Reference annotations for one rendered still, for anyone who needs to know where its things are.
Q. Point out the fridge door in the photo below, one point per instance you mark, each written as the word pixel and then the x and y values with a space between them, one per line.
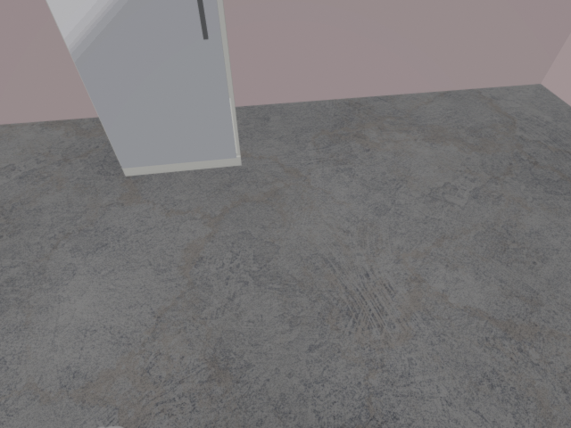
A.
pixel 158 87

